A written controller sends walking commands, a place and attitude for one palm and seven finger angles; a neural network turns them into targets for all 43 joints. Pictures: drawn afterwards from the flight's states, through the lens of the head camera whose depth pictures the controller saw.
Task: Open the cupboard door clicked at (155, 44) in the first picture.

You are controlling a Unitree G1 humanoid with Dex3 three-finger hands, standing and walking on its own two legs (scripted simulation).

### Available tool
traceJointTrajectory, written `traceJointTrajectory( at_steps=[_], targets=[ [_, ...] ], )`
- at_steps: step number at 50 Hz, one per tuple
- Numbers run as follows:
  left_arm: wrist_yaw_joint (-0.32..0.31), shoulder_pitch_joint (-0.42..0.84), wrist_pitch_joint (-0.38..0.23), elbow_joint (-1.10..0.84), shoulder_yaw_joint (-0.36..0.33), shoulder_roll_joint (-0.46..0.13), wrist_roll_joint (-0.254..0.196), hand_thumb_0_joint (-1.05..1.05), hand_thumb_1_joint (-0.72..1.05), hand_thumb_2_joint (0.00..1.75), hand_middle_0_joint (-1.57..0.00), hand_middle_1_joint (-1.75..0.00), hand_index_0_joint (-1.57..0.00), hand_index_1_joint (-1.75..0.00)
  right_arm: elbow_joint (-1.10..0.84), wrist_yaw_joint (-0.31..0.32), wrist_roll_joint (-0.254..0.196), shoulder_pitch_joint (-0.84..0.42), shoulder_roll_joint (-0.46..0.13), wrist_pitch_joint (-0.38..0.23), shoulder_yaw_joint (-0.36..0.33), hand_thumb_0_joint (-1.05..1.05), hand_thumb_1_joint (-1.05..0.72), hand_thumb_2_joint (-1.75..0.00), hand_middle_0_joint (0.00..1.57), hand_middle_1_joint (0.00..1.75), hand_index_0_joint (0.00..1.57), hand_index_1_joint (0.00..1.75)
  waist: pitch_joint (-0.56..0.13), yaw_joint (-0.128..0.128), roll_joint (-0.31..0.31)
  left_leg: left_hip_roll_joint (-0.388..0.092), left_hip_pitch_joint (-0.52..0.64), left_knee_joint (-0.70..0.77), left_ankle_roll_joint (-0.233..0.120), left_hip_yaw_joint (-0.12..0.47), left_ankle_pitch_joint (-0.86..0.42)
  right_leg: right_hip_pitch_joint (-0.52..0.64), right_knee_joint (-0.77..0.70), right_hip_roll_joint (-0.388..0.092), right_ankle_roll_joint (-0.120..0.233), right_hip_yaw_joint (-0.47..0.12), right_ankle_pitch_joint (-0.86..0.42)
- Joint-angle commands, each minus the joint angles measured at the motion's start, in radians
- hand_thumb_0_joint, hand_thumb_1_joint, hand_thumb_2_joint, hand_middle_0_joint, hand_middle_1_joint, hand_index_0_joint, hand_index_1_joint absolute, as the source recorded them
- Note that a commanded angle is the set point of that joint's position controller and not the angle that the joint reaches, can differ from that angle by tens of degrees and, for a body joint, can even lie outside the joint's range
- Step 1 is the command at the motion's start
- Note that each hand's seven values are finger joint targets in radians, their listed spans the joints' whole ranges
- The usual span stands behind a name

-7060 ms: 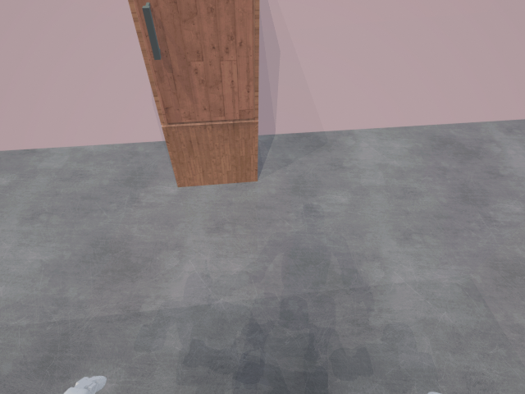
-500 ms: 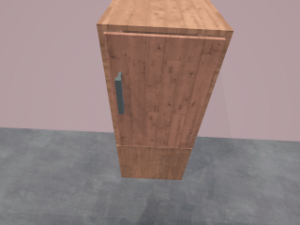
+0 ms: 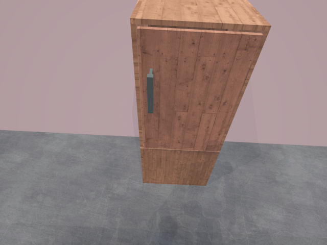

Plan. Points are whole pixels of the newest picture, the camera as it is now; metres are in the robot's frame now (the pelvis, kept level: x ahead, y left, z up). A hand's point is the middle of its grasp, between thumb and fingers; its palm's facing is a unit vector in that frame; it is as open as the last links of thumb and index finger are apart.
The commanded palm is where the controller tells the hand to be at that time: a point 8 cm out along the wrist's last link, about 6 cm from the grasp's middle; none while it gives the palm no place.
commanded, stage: come to a stop and stand still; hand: left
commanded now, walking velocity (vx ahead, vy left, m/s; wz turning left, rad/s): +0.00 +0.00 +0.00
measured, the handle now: (150, 91) +0.61 +0.10 +0.04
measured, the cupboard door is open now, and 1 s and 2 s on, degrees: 0 0 0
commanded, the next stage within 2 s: look again from close up in 1.50 s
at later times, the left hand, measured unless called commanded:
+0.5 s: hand out of the picture +0.01 +0.21 -0.17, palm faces +0.01 -0.98 -0.19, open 7.4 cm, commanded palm none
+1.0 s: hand out of the picture -0.09 +0.14 -0.17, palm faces -0.01 -0.99 -0.17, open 7.3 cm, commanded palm none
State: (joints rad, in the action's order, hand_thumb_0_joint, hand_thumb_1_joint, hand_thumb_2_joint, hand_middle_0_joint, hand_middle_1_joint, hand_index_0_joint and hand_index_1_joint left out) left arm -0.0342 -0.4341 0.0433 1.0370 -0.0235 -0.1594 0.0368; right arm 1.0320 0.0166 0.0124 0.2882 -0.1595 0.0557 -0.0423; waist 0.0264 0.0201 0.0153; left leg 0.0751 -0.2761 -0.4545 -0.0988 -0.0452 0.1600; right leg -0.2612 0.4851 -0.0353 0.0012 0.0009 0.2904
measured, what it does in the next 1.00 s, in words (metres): steps on the spot: left foot, then right foot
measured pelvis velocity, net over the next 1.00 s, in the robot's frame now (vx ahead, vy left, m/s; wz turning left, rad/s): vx -0.05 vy -0.01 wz -0.05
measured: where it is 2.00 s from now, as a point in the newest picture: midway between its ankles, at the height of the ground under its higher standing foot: outside the picture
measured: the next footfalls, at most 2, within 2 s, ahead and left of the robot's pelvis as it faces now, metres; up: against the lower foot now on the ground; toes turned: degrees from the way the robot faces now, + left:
left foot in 0.24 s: +0.03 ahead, +0.07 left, +0.00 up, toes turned +1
right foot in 0.72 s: -0.07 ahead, -0.11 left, +0.00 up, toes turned -3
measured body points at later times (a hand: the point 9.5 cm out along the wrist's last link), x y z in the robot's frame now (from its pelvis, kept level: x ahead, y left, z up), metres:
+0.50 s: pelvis -0.04 +0.04 +0.01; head -0.06 +0.05 +0.46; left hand +0.01 +0.27 -0.15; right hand -0.07 -0.18 -0.15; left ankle -0.01 +0.07 -0.74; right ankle -0.07 -0.11 -0.70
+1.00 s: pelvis -0.05 -0.01 +0.01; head -0.05 -0.02 +0.46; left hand -0.09 +0.19 -0.15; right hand -0.10 -0.22 -0.16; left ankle -0.01 +0.07 -0.74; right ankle -0.11 -0.11 -0.74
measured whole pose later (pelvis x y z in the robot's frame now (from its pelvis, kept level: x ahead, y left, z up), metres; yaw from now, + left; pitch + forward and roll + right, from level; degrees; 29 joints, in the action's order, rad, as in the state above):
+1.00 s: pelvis -0.05 -0.01 +0.01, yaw -3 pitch -1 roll +0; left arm -0.05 -0.39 0.00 1.12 0.01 -0.10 0.01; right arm 1.15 0.03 0.00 0.32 -0.12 0.01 -0.01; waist 0.02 -0.02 0.01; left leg 0.03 -0.21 -0.37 -0.05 -0.08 0.14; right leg -0.08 0.39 0.02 0.03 0.02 0.29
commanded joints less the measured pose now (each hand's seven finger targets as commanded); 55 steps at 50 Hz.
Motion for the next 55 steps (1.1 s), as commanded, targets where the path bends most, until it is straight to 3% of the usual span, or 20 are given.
traceJointTrajectory(
  at_steps=[1,4,6,8,9,10,11,12,13,14,19,25,31,33,35,38,40,41,49,55],
  targets=[
    [-0.004,-0.138,-0.014,-0.005,-0.017,-0.055,0.000,0.00,0.90,0.90,-0.20,-0.30,-0.20,-0.30,-0.064,0.005,0.003,-0.025,-0.125,-0.019,-0.030,0.00,-0.90,-0.90,0.20,0.30,0.20,0.30,0.088,0.013,-0.030,-0.136,-0.176,0.216,0.063,0.178,0.494,0.026,-0.069,-0.001,0.023,-0.033,0.155],
    [-0.006,-0.069,-0.019,-0.018,-0.026,-0.091,-0.002,0.00,0.90,0.90,-0.20,-0.30,-0.20,-0.30,-0.048,0.006,0.003,0.026,-0.086,-0.007,-0.030,0.00,-0.90,-0.90,0.20,0.30,0.20,0.30,0.084,-0.040,-0.155,-0.049,0.016,-0.041,0.087,0.093,0.349,-0.243,-0.242,-0.095,0.068,-0.171,0.370],
    [-0.013,0.104,-0.017,-0.060,-0.047,-0.131,-0.006,0.00,0.90,0.90,-0.20,-0.30,-0.20,-0.30,-0.016,0.011,0.007,0.142,-0.071,0.003,-0.048,0.00,-0.90,-0.90,0.20,0.30,0.20,0.30,0.016,-0.126,-0.253,-0.009,0.256,-0.426,0.091,0.019,0.187,-0.494,-0.376,-0.209,0.114,-0.258,0.443],
    [-0.019,0.266,-0.020,-0.105,-0.063,-0.159,-0.007,0.00,0.90,0.90,-0.20,-0.30,-0.20,-0.30,0.015,0.011,0.000,0.239,-0.077,-0.003,-0.059,0.00,-0.90,-0.90,0.20,0.30,0.20,0.30,-0.018,-0.186,-0.231,-0.065,0.323,-0.501,0.079,0.069,0.186,-0.538,-0.328,-0.213,0.100,-0.202,0.306],
    [-0.019,0.290,-0.023,-0.111,-0.064,-0.157,-0.005,0.00,0.90,0.90,-0.20,-0.30,-0.20,-0.30,0.017,0.010,-0.006,0.257,-0.066,-0.018,-0.054,0.00,-0.90,-0.90,0.20,0.30,0.20,0.30,0.015,-0.190,-0.183,-0.099,0.294,-0.359,0.077,0.091,0.221,-0.508,-0.239,-0.187,0.077,-0.176,0.269],
    [-0.015,0.237,-0.022,-0.099,-0.056,-0.142,-0.007,0.00,0.90,0.90,-0.20,-0.30,-0.20,-0.30,0.006,0.006,-0.005,0.234,-0.059,-0.038,-0.037,0.00,-0.90,-0.90,0.20,0.30,0.20,0.30,0.075,-0.150,-0.062,-0.111,0.190,-0.091,0.078,0.102,0.255,-0.418,-0.076,-0.124,0.050,-0.141,0.239],
    [-0.011,0.106,-0.018,-0.075,-0.042,-0.082,-0.016,0.00,0.90,0.90,-0.20,-0.30,-0.20,-0.30,-0.017,0.009,0.008,0.172,-0.074,-0.061,-0.028,0.00,-0.90,-0.90,0.20,0.30,0.20,0.30,0.118,-0.075,0.166,-0.189,0.042,0.177,0.078,0.287,0.388,-0.340,0.131,-0.017,0.028,-0.072,0.180],
    [-0.007,0.050,-0.018,-0.068,-0.044,-0.061,-0.015,0.00,0.90,0.90,-0.20,-0.30,-0.20,-0.30,-0.054,0.017,0.011,0.103,-0.126,-0.075,-0.032,0.00,-0.90,-0.90,0.20,0.30,0.20,0.30,0.170,-0.027,0.304,-0.312,-0.089,0.310,0.050,0.485,0.433,-0.295,0.256,0.028,-0.005,-0.010,0.121],
    [-0.003,0.031,-0.021,-0.065,-0.044,-0.057,-0.014,0.00,0.90,0.90,-0.20,-0.30,-0.20,-0.30,-0.083,0.027,0.012,0.011,-0.150,-0.079,-0.025,0.00,-0.90,-0.90,0.20,0.30,0.20,0.30,0.178,0.012,0.251,-0.356,-0.237,0.346,-0.035,0.460,0.454,-0.187,0.316,-0.016,-0.002,-0.066,0.081],
    [-0.002,0.017,-0.011,-0.032,-0.043,-0.058,-0.003,0.00,0.90,0.90,-0.20,-0.30,-0.20,-0.30,-0.077,0.029,0.015,-0.030,-0.115,-0.082,-0.014,0.00,-0.90,-0.90,0.20,0.30,0.20,0.30,0.117,0.026,0.198,-0.315,-0.249,0.355,-0.027,0.428,0.483,-0.123,0.392,-0.005,-0.003,-0.065,0.056],
    [0.000,0.037,-0.006,-0.014,-0.027,-0.023,-0.012,0.00,0.90,0.90,-0.20,-0.30,-0.20,-0.30,-0.041,0.034,0.012,0.027,-0.092,-0.079,-0.007,0.00,-0.90,-0.90,0.20,0.30,0.20,0.30,0.094,0.007,-0.006,-0.298,-0.086,0.342,-0.004,0.368,0.389,-0.166,0.411,-0.006,-0.019,-0.065,0.031],
    [0.007,0.133,-0.001,-0.057,-0.020,-0.041,-0.017,0.00,0.90,0.90,-0.20,-0.30,-0.20,-0.30,0.020,0.041,0.019,0.160,-0.094,-0.067,-0.016,0.00,-0.90,-0.90,0.20,0.30,0.20,0.30,0.062,-0.063,0.039,-0.332,0.133,0.368,-0.006,0.384,0.341,-0.142,0.185,0.011,-0.007,-0.030,0.135],
    [0.007,0.089,0.002,-0.035,-0.021,-0.032,-0.026,0.00,0.90,0.90,-0.20,-0.30,-0.20,-0.30,0.052,0.039,0.016,0.169,-0.100,-0.065,-0.019,0.00,-0.90,-0.90,0.20,0.30,0.20,0.30,-0.006,-0.046,0.062,-0.296,0.176,0.326,0.038,0.294,0.108,0.005,-0.023,0.030,0.005,-0.004,0.102],
    [0.002,0.059,-0.011,-0.014,-0.020,-0.033,-0.029,0.00,0.90,0.90,-0.20,-0.30,-0.20,-0.30,0.066,0.035,0.010,0.158,-0.076,-0.068,-0.010,0.00,-0.90,-0.90,0.20,0.30,0.20,0.30,-0.029,-0.032,0.076,-0.256,0.146,0.269,0.061,0.232,-0.001,0.120,-0.174,0.018,0.018,0.011,-0.040],
    [-0.008,0.028,-0.023,0.008,-0.017,-0.046,-0.031,0.00,0.90,0.90,-0.20,-0.30,-0.20,-0.30,0.078,0.030,0.002,0.148,-0.041,-0.073,0.000,0.00,-0.90,-0.90,0.20,0.30,0.20,0.30,-0.013,-0.024,0.024,-0.207,0.058,0.227,0.093,0.164,-0.016,0.207,-0.184,-0.031,0.040,-0.027,-0.121],
    [-0.014,0.013,-0.034,0.022,-0.005,-0.053,-0.029,0.00,0.90,0.90,-0.20,-0.30,-0.20,-0.30,0.090,0.021,-0.001,0.139,-0.015,-0.076,0.012,0.00,-0.90,-0.90,0.20,0.30,0.20,0.30,0.025,-0.026,0.048,-0.172,0.058,0.217,0.093,0.143,0.053,0.141,-0.167,-0.079,0.056,-0.041,-0.079],
    [-0.012,0.023,-0.045,0.032,0.003,-0.033,-0.028,0.00,0.90,0.90,-0.20,-0.30,-0.20,-0.30,0.093,0.022,0.002,0.126,-0.033,-0.071,0.010,0.00,-0.90,-0.90,0.20,0.30,0.20,0.30,0.038,-0.034,-0.054,-0.169,0.104,0.171,0.072,0.120,-0.011,0.087,-0.175,-0.060,0.043,-0.052,-0.100],
    [-0.012,0.028,-0.048,0.035,0.008,-0.028,-0.029,0.00,0.90,0.90,-0.20,-0.30,-0.20,-0.30,0.096,0.022,0.000,0.128,-0.034,-0.070,0.012,0.00,-0.90,-0.90,0.20,0.30,0.20,0.30,0.049,-0.040,-0.059,-0.167,0.119,0.165,0.070,0.115,-0.015,0.064,-0.184,-0.063,0.039,-0.056,-0.090],
    [-0.016,-0.013,-0.064,0.060,0.024,-0.019,-0.030,0.00,0.90,0.90,-0.20,-0.30,-0.20,-0.30,0.109,0.018,-0.006,0.107,-0.023,-0.061,0.023,0.00,-0.90,-0.90,0.20,0.30,0.20,0.30,0.086,-0.047,-0.047,-0.163,0.139,0.129,0.068,0.091,-0.019,-0.009,-0.221,-0.073,0.039,-0.099,-0.045],
    [-0.019,-0.050,-0.074,0.075,0.029,-0.002,-0.029,0.00,0.90,0.90,-0.20,-0.30,-0.20,-0.30,0.105,0.022,-0.008,0.078,-0.018,-0.068,0.027,0.00,-0.90,-0.90,0.20,0.30,0.20,0.30,0.057,-0.038,-0.031,-0.167,0.147,0.098,0.066,0.084,-0.088,0.019,-0.208,-0.077,0.035,-0.104,-0.158]
  ],
)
